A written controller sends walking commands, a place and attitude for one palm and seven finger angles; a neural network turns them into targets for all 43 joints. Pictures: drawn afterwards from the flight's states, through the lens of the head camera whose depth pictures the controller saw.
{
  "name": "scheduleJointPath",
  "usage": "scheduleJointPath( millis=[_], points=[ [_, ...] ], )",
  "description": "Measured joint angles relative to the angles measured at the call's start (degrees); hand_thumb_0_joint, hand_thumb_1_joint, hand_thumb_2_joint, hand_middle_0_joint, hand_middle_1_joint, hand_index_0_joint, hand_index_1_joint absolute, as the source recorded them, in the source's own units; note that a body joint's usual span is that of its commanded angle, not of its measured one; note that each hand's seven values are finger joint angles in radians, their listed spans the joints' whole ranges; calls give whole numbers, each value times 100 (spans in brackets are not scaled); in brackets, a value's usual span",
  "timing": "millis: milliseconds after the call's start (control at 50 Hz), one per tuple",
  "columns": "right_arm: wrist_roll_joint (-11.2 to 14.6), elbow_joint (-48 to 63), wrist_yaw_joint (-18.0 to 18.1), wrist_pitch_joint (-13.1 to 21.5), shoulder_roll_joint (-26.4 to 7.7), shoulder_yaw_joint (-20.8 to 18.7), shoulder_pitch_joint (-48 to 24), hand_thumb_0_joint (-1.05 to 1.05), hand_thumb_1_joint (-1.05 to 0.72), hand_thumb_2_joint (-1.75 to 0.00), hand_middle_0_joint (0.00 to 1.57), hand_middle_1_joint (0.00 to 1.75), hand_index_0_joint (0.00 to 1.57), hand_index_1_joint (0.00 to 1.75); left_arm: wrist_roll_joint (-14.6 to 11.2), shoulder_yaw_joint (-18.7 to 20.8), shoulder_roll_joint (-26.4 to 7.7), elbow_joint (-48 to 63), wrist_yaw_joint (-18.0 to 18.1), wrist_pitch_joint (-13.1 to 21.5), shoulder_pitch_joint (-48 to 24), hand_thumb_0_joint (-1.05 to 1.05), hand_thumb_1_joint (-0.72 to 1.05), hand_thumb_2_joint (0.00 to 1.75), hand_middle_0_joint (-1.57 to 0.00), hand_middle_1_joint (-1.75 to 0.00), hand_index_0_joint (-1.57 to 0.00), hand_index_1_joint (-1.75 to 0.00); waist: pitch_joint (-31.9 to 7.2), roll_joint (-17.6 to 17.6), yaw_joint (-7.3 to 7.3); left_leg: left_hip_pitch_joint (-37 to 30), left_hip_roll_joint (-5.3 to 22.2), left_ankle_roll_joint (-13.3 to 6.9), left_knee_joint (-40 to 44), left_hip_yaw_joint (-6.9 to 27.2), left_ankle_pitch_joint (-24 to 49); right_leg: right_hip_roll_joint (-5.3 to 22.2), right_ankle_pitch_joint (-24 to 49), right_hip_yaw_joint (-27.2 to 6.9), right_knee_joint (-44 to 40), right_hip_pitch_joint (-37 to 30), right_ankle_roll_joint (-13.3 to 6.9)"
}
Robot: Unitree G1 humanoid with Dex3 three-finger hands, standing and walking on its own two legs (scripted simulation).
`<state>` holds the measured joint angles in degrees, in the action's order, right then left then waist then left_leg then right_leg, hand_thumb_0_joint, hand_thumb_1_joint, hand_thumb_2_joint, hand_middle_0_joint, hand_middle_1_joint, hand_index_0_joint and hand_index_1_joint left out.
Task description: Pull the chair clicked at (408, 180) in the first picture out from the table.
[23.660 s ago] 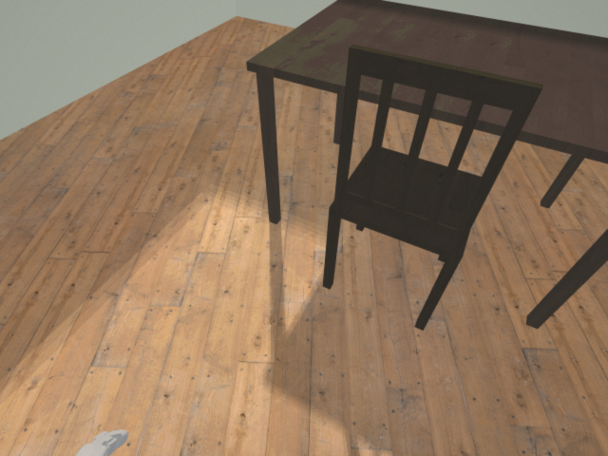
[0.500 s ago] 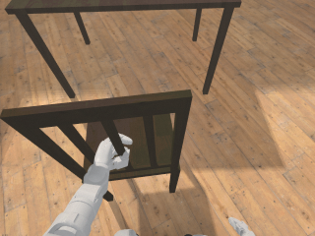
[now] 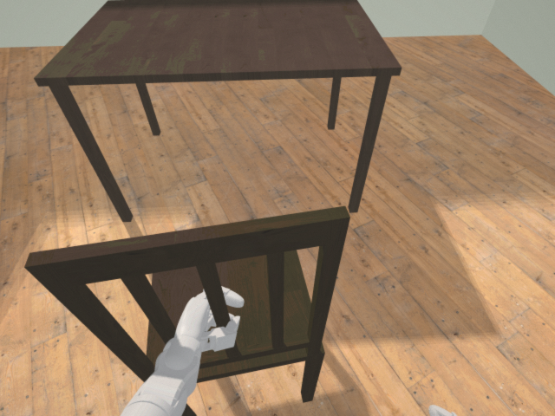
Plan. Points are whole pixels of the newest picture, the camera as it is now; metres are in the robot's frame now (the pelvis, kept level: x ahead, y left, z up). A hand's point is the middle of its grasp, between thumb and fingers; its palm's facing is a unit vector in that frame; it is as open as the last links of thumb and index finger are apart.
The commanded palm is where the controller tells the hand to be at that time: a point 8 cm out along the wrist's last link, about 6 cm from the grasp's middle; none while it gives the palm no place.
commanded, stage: stop walking, hand still on the chair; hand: left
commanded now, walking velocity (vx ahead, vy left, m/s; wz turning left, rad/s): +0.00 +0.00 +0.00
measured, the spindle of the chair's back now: (221, 316) +0.30 +0.10 -0.07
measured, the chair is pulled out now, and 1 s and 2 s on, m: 0.64 0.64 0.64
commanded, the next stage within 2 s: open the thumb and straighten the fingers in 0.60 s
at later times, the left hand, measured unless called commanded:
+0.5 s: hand (230, 330) +0.27 +0.09 -0.06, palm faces -0.09 -0.98 -0.18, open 5.5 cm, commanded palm +0.26 +0.14 -0.05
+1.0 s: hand (223, 324) +0.28 +0.10 -0.07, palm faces -0.09 -0.98 -0.17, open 9.6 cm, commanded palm +0.26 +0.15 -0.04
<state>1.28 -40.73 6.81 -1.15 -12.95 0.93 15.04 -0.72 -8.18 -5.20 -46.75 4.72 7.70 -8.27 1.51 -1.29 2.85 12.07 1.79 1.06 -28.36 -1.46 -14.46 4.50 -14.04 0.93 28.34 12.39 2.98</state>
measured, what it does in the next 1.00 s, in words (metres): stands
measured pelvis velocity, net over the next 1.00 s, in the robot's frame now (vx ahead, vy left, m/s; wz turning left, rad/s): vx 0.00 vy -0.02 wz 0.00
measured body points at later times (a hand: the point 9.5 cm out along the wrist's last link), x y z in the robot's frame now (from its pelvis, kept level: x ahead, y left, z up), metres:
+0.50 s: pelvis +0.01 -0.02 +0.00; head +0.02 -0.03 +0.45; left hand +0.27 +0.14 -0.05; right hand +0.14 -0.27 -0.11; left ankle +0.01 +0.13 -0.74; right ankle +0.01 -0.15 -0.74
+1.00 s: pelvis +0.00 -0.02 -0.01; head +0.04 -0.03 +0.43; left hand +0.28 +0.15 -0.05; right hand +0.13 -0.27 -0.13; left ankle +0.01 +0.13 -0.74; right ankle +0.01 -0.15 -0.74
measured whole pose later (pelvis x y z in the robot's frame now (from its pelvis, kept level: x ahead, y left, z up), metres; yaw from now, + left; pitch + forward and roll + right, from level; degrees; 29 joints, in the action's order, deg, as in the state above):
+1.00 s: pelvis +0.00 -0.02 -0.01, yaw +0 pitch +5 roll +0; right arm 2.5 -36.6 2.5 2.5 -14.2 0.1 14.1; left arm -1.7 -3.5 -8.2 -31.5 2.1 2.6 -2.6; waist -1.1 -1.9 3.7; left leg 23.6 3.1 2.4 -37.3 -0.4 -18.4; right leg 3.5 -18.5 1.5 37.9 24.0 1.9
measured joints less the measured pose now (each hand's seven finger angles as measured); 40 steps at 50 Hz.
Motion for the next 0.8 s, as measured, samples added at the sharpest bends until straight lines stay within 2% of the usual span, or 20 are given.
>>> scheduleJointPath(
  millis=[120, 240, 520, 720, 800],
  points=[
    [-43, 26, -110, 100, 339, 212, -195, 1, -90, -90, 20, 30, 20, 30, 64, -109, -7, 306, 12, -7, 109, 3, 63, 80, -20, -126, -49, -145, 134, -28, -111, -48, -2, 14, 117, -23, 38, 2, 24, -16, -81, -22, 16],
    [-61, 64, -125, 77, 356, 263, -359, 1, -90, -90, 21, 30, 21, 30, 23, -79, -7, 414, 39, -65, 188, 4, 63, 80, -21, -125, -49, -145, 136, -61, -157, -81, 38, 61, 172, -11, 45, -38, 1, 0, -84, -30, -25],
    [0, 137, 5, -120, -105, -6, -325, 1, -90, -90, 20, 30, 20, 30, -53, 59, -118, 491, 81, -203, 284, 5, 63, 81, -21, -124, -49, -145, 85, -17, -65, -143, 160, 173, 218, 108, 68, -159, -9, 127, -141, -136, -139],
    [25, 121, 2, -177, 9, 42, -233, 1, -90, -90, 20, 30, 20, 30, -85, 152, -150, 513, 94, -267, 270, 5, 64, 80, -21, -124, -49, -145, 122, -2, -14, -166, 202, 203, 240, 121, 100, -201, 28, 140, -173, -163, -169],
    [165, 171, -275, -75, 44, 48, -161, 1, -90, -90, 20, 30, 20, 30, -151, 284, -210, 756, -30, -284, 410, 4, 61, 78, -23, -126, -49, -145, -92, 45, 98, 249, 168, 185, -26, 166, 16, -159, -94, 171, 133, 248, -166]
  ],
)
